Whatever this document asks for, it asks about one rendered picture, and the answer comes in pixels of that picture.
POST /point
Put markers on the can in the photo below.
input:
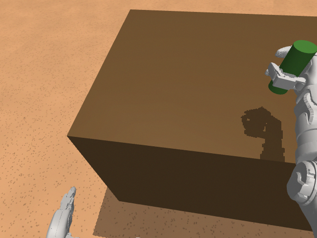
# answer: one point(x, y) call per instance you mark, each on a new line
point(295, 61)

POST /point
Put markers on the right robot arm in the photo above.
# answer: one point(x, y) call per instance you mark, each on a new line
point(302, 185)

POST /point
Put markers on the right robot hand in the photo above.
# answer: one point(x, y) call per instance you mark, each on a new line
point(289, 81)

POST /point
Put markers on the left robot hand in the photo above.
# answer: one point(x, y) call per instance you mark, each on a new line
point(62, 218)

